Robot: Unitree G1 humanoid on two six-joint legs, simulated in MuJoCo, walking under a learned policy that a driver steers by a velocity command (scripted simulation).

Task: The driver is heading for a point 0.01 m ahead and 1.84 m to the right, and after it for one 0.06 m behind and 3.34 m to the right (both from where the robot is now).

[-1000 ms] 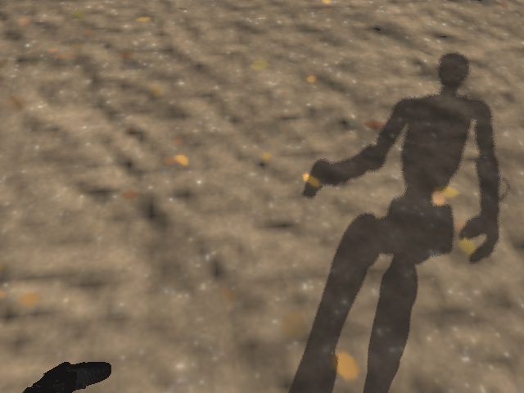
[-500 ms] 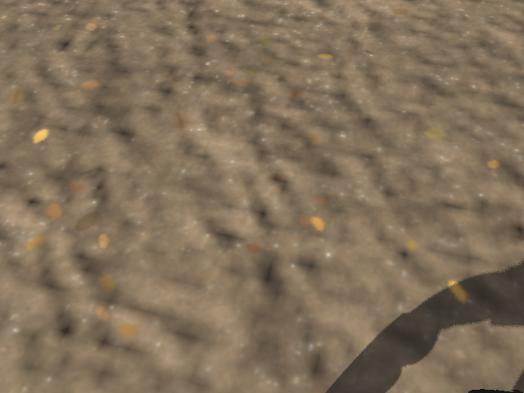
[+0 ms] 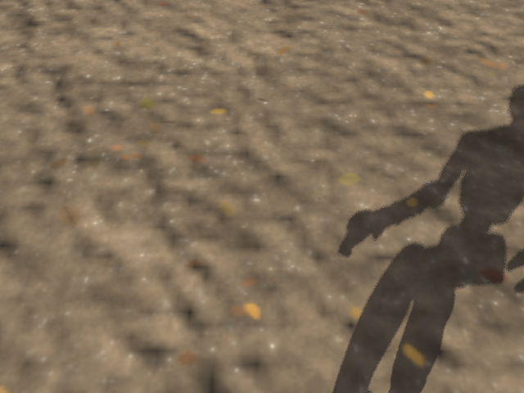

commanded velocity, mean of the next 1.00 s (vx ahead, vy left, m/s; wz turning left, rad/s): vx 0.50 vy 0.00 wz -0.56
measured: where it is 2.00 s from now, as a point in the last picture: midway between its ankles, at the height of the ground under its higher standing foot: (419, 251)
